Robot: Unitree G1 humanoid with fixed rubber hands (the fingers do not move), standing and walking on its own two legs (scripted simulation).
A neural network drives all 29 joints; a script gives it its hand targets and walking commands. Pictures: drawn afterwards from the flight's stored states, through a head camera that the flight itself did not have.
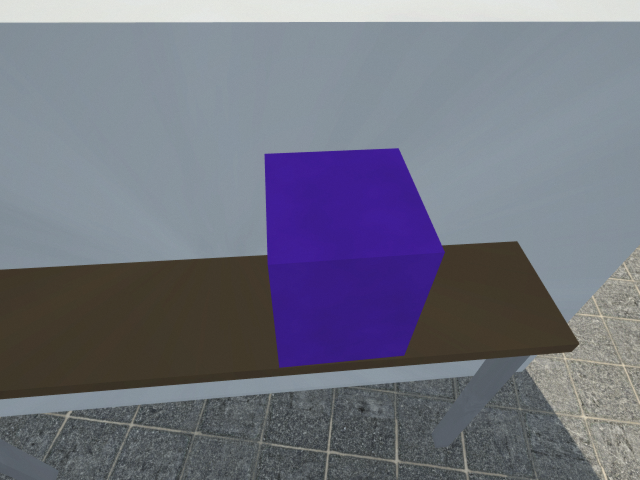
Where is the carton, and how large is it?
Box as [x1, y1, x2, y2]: [265, 148, 444, 367]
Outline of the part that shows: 398,148 265,154 267,257 279,367 404,354 444,251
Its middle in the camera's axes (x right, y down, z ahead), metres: +0.02 +0.03 +0.59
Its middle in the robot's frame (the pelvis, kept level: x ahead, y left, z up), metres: +0.44 -0.01 +0.02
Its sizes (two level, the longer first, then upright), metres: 0.210 0.200 0.250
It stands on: a table, 0.67 m high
